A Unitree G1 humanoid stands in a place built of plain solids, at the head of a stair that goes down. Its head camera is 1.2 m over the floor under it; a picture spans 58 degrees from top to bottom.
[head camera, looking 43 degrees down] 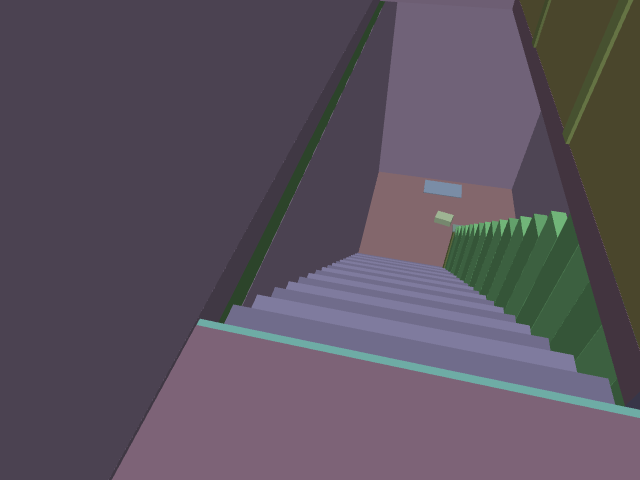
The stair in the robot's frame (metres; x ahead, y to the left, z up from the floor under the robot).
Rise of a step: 0.20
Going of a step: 0.23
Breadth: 1.42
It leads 14 degrees to the right of straight ahead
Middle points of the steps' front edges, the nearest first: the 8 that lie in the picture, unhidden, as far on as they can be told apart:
0.73 -0.28 0.00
0.96 -0.33 -0.20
1.18 -0.39 -0.41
1.40 -0.44 -0.61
1.63 -0.50 -0.82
1.85 -0.55 -1.02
2.07 -0.60 -1.23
2.30 -0.66 -1.43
